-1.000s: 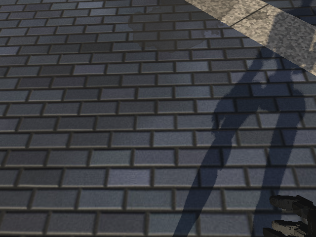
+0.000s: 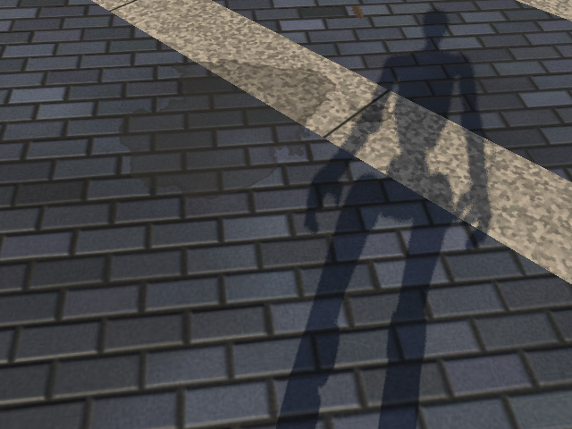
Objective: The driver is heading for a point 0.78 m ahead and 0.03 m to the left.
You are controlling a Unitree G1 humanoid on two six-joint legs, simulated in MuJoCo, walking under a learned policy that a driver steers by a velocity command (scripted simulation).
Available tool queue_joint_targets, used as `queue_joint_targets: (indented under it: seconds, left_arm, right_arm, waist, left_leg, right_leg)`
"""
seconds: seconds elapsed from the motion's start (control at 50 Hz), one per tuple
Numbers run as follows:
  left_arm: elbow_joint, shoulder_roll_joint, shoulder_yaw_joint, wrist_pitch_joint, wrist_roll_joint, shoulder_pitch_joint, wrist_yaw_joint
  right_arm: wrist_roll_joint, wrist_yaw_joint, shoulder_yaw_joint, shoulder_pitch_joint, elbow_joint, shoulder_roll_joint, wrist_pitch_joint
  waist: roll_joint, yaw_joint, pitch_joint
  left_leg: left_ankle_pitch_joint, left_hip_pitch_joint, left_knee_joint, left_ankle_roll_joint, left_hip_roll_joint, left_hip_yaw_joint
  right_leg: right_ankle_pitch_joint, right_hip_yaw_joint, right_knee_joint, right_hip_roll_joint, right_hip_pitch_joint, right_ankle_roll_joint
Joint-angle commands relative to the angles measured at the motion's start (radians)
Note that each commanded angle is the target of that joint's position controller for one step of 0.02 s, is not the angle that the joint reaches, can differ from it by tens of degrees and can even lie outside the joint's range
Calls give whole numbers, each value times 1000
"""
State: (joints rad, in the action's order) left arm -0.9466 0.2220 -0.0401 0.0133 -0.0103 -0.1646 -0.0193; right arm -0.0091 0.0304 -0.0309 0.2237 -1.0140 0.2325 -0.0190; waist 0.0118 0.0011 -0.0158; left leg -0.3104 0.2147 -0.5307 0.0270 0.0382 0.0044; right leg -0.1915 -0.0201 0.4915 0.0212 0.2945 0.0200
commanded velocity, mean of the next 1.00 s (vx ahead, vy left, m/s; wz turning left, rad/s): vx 0.21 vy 0.00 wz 0.00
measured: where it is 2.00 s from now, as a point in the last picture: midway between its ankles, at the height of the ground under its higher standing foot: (285, 335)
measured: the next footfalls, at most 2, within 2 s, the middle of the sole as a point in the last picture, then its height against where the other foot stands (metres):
left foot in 1.08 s outside the picture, level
right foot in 1.64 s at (332, 326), level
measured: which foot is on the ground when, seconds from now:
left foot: down 0.00-0.62, up 0.64-1.00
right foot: down 0.00-1.00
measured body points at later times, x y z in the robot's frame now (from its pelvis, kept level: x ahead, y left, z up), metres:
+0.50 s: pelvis +0.04 +0.01 -0.01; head +0.03 +0.01 +0.44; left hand +0.10 +0.27 -0.15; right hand +0.05 -0.25 -0.16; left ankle -0.02 +0.13 -0.73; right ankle +0.04 -0.11 -0.73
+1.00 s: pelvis +0.23 +0.00 +0.00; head +0.26 +0.00 +0.45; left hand +0.12 +0.25 -0.14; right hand +0.46 -0.21 -0.10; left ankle +0.41 +0.14 -0.70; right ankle +0.06 -0.11 -0.74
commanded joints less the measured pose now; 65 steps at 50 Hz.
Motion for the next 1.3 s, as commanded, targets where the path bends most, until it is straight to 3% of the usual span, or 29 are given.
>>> queue_joint_targets:
  seconds: [0.02, 0.36, 0.4, 0.44, 0.48, 0.52, 0.56, 0.6, 0.62, 0.64, 0.66, 0.68, 0.7, 0.72, 0.76, 0.86, 0.96, 1.02, 1.04, 1.06, 1.08, 1.1, 1.12, 1.14, 1.16, 1.18, 1.2, 1.24, 1.3]
  left_arm:
    - [28, 98, -22, 11, 5, 17, -1]
    - [-72, 108, -25, -19, 13, 26, -17]
    - [-95, 99, -25, -23, 19, 7, -17]
    - [-92, 107, -29, -16, 25, 20, -16]
    - [-71, 86, -25, 16, 30, 60, -8]
    - [-52, 57, -20, 51, 37, 89, 9]
    - [-65, 58, -23, 73, 43, 39, 24]
    - [-140, 91, -43, 77, 45, -151, 25]
    - [-173, 178, -71, 82, 42, -277, 22]
    - [-193, 258, -86, 89, 36, -392, 35]
    - [-176, 170, -52, 103, 19, -327, 38]
    - [-153, 121, -37, 111, 18, -267, 39]
    - [-137, 111, -29, 114, 18, -230, 43]
    - [-127, 95, -19, 110, 20, -208, 44]
    - [-132, 64, -4, 95, 14, -237, 37]
    - [-117, 132, -9, 78, 7, -258, 2]
    - [-135, 144, -22, 78, 27, -323, -1]
    - [-126, 169, -36, 67, 25, -293, -2]
    - [-120, 180, -40, 60, 21, -278, -1]
    - [-112, 169, -37, 51, 15, -265, -1]
    - [-90, 144, -24, 47, 4, -260, 1]
    - [-78, -11, 16, 67, 12, -391, 12]
    - [-87, 49, 4, 99, 34, -339, 21]
    - [-45, 121, -18, 116, 62, -233, 24]
    - [-28, 136, -20, 123, 62, -173, 16]
    - [-27, 133, -29, 119, 46, -150, 5]
    - [-31, 115, -34, 103, 36, -176, -1]
    - [-34, 76, -33, 77, 34, -204, -4]
    - [12, 95, -42, 63, 23, -93, -8]
  right_arm:
    - [5, 3, -19, 22, 21, 117, -15]
    - [5, 6, -9, 42, -24, 88, 2]
    - [13, 8, -12, 73, -44, 89, 7]
    - [22, 12, -22, 65, -30, 118, 6]
    - [34, 13, -33, 120, -31, 147, -15]
    - [40, 9, -49, 142, -38, 184, -38]
    - [39, 0, -45, 94, -18, 159, -53]
    - [41, -10, -41, -2, 24, 145, -54]
    - [40, -10, -28, -48, 61, 97, -64]
    - [37, -5, -23, -53, 96, 69, -82]
    - [52, -10, -33, -62, 101, 103, -94]
    - [64, -20, -33, -39, 91, 98, -101]
    - [60, -25, -35, -31, 82, 91, -105]
    - [51, -27, -43, -45, 83, 101, -105]
    - [39, -39, -50, -55, 87, 89, -95]
    - [32, -45, -25, -248, 167, 28, -74]
    - [42, -65, -19, -365, 219, 56, -74]
    - [41, -75, -38, -312, 222, 105, -82]
    - [40, -73, -54, -227, 202, 134, -81]
    - [42, -66, -78, -60, 151, 171, -77]
    - [34, -57, -97, 124, 108, 224, -71]
    - [14, -59, -109, 217, 79, 301, -70]
    - [18, -64, -83, 193, 81, 220, -72]
    - [24, -64, -68, 87, 92, 176, -81]
    - [22, -67, -55, -11, 116, 142, -89]
    - [10, -72, -48, -69, 121, 116, -96]
    - [-1, -76, -40, -93, 119, 93, -102]
    - [1, -77, -37, -75, 99, 83, -103]
    - [3, -53, -43, -9, 74, 129, -104]
  waist:
    - [-49, -8, 37]
    - [-18, -5, 15]
    - [-34, -5, 14]
    - [-71, -8, -74]
    - [-122, -34, -144]
    - [-199, -34, -186]
    - [-177, 11, -171]
    - [-110, 100, -114]
    - [97, 138, -75]
    - [310, 162, -6]
    - [170, 111, -25]
    - [108, 76, -50]
    - [61, 54, -49]
    - [36, 42, -64]
    - [58, 35, -53]
    - [52, 59, -108]
    - [73, 68, -146]
    - [88, 5, -79]
    - [106, -46, -12]
    - [103, -128, 86]
    - [43, -194, 206]
    - [-241, -114, 376]
    - [-218, -135, 374]
    - [-181, -105, 195]
    - [-88, -71, 110]
    - [-44, -34, 62]
    - [-61, 6, 48]
    - [-87, 31, 34]
    - [-68, 21, -21]
  left_leg:
    - [137, 55, 110, -36, 33, 32]
    - [213, 19, 113, -36, 7, 4]
    - [-51, 28, 130, -57, -7, -1]
    - [-358, 82, 168, -110, 29, 68]
    - [-492, 52, 246, -173, 130, 219]
    - [-475, 19, 325, -250, 276, 411]
    - [-316, 28, 279, -232, 266, 361]
    - [-117, 181, 125, -152, 145, 181]
    - [33, 333, -190, -73, 1, -5]
    - [-182, 512, -513, -33, -87, -31]
    - [-236, 609, -684, -57, -40, 75]
    - [-158, 641, -739, -86, 2, 92]
    - [-68, 646, -726, -104, 40, 80]
    - [2, 637, -673, -107, 69, 67]
    - [70, 564, -582, -93, 88, 28]
    - [244, 494, -235, -32, 55, -37]
    - [333, 414, -46, -65, 24, -42]
    - [274, 305, -10, -113, -11, -53]
    - [246, 183, -21, -133, -45, -76]
    - [237, -28, -20, -159, -75, -95]
    - [185, -335, -45, -210, 60, 65]
    - [-115, -642, 108, -376, 324, 596]
    - [-225, -612, 271, -365, 339, 799]
    - [-192, -467, 285, -308, 313, 643]
    - [-69, -295, 303, -277, 278, 491]
    - [52, -150, 324, -257, 241, 378]
    - [108, -58, 351, -242, 204, 296]
    - [146, 22, 391, -255, 176, 221]
    - [178, 29, 439, -268, 172, 173]
  right_leg:
    - [165, 53, -35, -52, -113, 34]
    - [224, 51, -24, -57, -154, 21]
    - [-60, 13, -4, -19, -137, 25]
    - [-374, -2, 31, 5, -14, 36]
    - [-368, -16, 118, 5, 120, 38]
    - [-231, -25, 242, -18, 197, 48]
    - [-232, -22, 168, -34, 131, 76]
    - [-151, 2, -5, -21, -193, 91]
    - [-234, 280, -147, -159, -346, 161]
    - [-204, 683, -298, -366, -496, 288]
    - [-160, 710, -288, -403, -491, 289]
    - [-92, 590, -269, -374, -469, 255]
    - [-46, 484, -274, -340, -448, 223]
    - [47, 394, -287, -313, -419, 198]
    - [201, 253, -306, -251, -377, 162]
    - [229, 130, -386, -213, -247, 167]
    - [232, 89, -405, -256, -286, 158]
    - [529, 61, -282, -285, -385, 127]
    - [715, 42, -172, -276, -393, 113]
    - [804, 10, 23, -234, -343, 88]
    - [580, -10, 316, -189, -122, 58]
    - [-106, 5, 722, 16, 243, -6]
    - [-357, 163, 870, 21, 354, 18]
    - [-296, 141, 915, -36, 448, 38]
    - [-191, 117, 870, -96, 413, 48]
    - [-120, 103, 808, -135, 356, 49]
    - [-79, 109, 761, -168, 285, 51]
    - [-72, 102, 694, -185, 232, 45]
    - [37, 87, 554, -199, 340, 13]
